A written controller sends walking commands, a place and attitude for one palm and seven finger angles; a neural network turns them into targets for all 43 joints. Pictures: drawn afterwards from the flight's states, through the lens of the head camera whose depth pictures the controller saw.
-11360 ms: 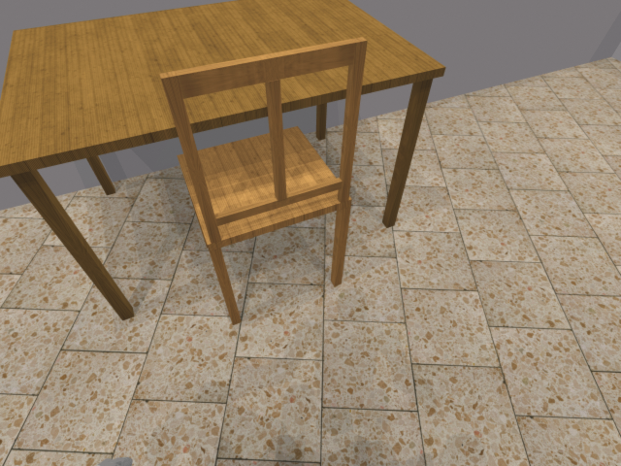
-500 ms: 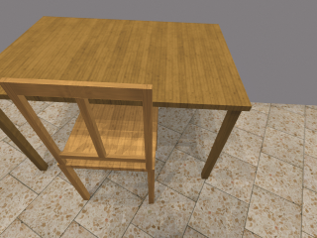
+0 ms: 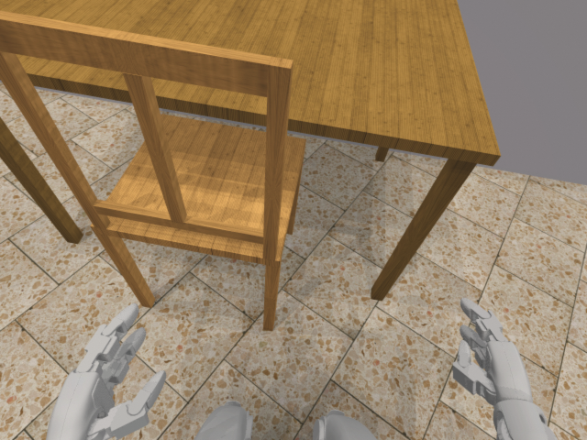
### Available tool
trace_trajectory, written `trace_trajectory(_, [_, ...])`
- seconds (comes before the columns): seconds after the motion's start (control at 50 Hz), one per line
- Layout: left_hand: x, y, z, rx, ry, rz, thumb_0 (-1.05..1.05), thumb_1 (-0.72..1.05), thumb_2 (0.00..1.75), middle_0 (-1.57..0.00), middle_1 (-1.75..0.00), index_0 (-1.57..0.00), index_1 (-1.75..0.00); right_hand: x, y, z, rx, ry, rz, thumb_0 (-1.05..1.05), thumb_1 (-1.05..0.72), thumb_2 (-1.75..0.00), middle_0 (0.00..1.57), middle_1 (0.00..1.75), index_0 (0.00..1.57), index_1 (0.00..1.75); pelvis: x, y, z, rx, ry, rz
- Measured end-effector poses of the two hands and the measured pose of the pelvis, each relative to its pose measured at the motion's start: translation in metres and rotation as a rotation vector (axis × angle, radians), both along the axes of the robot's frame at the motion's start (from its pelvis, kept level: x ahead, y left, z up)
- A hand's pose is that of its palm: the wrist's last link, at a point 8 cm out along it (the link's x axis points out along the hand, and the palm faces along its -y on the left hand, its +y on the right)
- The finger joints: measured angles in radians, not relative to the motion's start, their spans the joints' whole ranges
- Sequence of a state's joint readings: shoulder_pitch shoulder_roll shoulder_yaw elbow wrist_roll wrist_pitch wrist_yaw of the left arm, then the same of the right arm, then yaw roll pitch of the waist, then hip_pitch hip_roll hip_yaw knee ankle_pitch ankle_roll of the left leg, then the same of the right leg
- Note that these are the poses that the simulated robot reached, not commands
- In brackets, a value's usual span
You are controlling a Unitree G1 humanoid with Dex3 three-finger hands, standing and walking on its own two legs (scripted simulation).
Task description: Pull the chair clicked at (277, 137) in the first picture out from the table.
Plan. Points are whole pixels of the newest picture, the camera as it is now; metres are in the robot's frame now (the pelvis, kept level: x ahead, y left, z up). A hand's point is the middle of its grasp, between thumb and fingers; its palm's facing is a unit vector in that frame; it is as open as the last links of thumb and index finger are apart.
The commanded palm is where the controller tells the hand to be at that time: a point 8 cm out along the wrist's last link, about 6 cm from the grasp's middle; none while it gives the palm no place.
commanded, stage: raise the hand toward the chair's back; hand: left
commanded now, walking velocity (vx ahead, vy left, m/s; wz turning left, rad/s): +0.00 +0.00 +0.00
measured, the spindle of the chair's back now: (162, 160) +0.53 +0.27 +0.02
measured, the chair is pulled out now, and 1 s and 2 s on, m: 0.00 0.00 0.00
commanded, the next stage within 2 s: aim the fingers beside a spindle in 1.60 s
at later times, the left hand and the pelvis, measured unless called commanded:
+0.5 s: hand (130, 340) +0.22 +0.21 +0.04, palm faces +0.01 -1.00 -0.08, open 14.2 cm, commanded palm +0.19 +0.26 +0.04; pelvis +0.00 +0.01 +0.00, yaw +0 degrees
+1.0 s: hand (108, 322) +0.24 +0.24 +0.05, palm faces -0.06 -1.00 -0.05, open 16.8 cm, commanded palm +0.22 +0.30 +0.05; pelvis +0.01 +0.05 +0.01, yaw +0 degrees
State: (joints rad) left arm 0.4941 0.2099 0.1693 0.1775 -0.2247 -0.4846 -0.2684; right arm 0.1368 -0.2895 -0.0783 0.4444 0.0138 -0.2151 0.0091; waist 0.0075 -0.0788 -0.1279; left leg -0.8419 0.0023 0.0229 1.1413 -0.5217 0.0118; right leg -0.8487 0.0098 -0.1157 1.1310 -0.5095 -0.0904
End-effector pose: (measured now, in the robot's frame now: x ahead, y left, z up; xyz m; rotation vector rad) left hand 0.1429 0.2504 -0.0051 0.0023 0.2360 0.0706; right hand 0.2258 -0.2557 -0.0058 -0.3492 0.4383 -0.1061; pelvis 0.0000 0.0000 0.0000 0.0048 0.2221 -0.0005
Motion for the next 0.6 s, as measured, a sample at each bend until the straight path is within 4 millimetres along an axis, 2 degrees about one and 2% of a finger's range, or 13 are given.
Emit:
trace_trajectory(0.06, [-0.012,0.016,0.026,0.080,-0.143,0.070,0.01,0.45,0.71,-0.15,-0.23,-0.16,-0.23,0.011,0.012,-0.024,0.019,0.015,0.047,0.01,-0.90,-0.90,0.20,0.30,0.19,0.29,-0.002,-0.004,-0.012,-0.023,0.022,0.025])
trace_trajectory(0.1, [-0.006,0.014,0.048,0.105,-0.276,0.040,0.01,0.41,0.69,-0.14,-0.22,-0.15,-0.22,0.012,0.024,-0.043,0.051,0.036,0.074,0.01,-0.90,-0.90,0.20,0.30,0.19,0.29,-0.005,-0.005,-0.018,-0.038,0.030,0.039])
trace_trajectory(0.14, [0.010,0.002,0.060,0.109,-0.364,-0.051,0.01,0.36,0.67,-0.13,-0.21,-0.14,-0.21,0.006,0.036,-0.063,0.097,0.063,0.084,0.01,-0.90,-0.90,0.20,0.30,0.20,0.29,-0.009,-0.005,-0.023,-0.046,0.037,0.044])
trace_trajectory(0.18, [0.032,-0.012,0.056,0.090,-0.352,-0.171,0.01,0.31,0.65,-0.13,-0.20,-0.13,-0.20,-0.007,0.046,-0.080,0.148,0.102,0.069,0.01,-0.90,-0.90,0.20,0.30,0.20,0.29,-0.012,-0.005,-0.025,-0.044,0.045,0.039])
trace_trajectory(0.24, [0.063,-0.027,0.035,0.034,-0.180,-0.306,0.00,0.24,0.62,-0.12,-0.19,-0.13,-0.19,-0.034,0.052,-0.096,0.211,0.181,0.010,0.02,-0.90,-0.90,0.21,0.30,0.20,0.30,-0.014,-0.005,-0.023,-0.029,0.053,0.025])
trace_trajectory(0.3, [0.077,-0.024,0.025,-0.017,-0.037,-0.271,0.00,0.17,0.59,-0.12,-0.18,-0.13,-0.18,-0.064,0.048,-0.099,0.239,0.257,-0.070,0.02,-0.90,-0.90,0.21,0.30,0.20,0.30,-0.010,-0.004,-0.015,-0.015,0.054,0.008])
trace_trajectory(0.36, [0.075,-0.009,0.040,-0.017,-0.055,-0.124,0.00,0.10,0.56,-0.12,-0.17,-0.13,-0.17,-0.087,0.037,-0.094,0.231,0.311,-0.146,0.02,-0.90,-0.90,0.21,0.30,0.20,0.30,-0.003,-0.002,-0.005,-0.006,0.050,-0.006])
trace_trajectory(0.42, [0.065,0.007,0.059,0.040,-0.138,-0.029,0.00,0.04,0.53,-0.11,-0.16,-0.12,-0.16,-0.100,0.024,-0.090,0.190,0.347,-0.178,0.02,-0.90,-0.90,0.21,0.30,0.20,0.30,0.002,0.002,0.000,-0.007,0.052,-0.005])
trace_trajectory(0.48, [0.056,0.014,0.059,0.081,-0.172,-0.044,0.00,-0.03,0.50,-0.10,-0.15,-0.10,-0.15,-0.101,0.013,-0.087,0.141,0.354,-0.178,0.02,-0.90,-0.90,0.21,0.30,0.20,0.30,0.003,0.007,-0.001,-0.016,0.059,0.006])
trace_trajectory(0.56, [0.053,0.010,0.033,0.040,-0.111,-0.156,0.00,-0.13,0.46,-0.09,-0.13,-0.09,-0.13,-0.089,0.005,-0.082,0.084,0.307,-0.172,0.02,-0.90,-0.90,0.21,0.30,0.20,0.29,-0.001,0.014,-0.006,-0.028,0.069,0.008])
trace_trajectory(0.6, [0.055,0.008,0.027,0.016,-0.096,-0.192,0.00,-0.18,0.44,-0.08,-0.13,-0.09,-0.13,-0.080,0.007,-0.076,0.067,0.269,-0.167,0.02,-0.90,-0.90,0.20,0.30,0.20,0.29,-0.001,0.018,-0.007,-0.032,0.070,0.004])
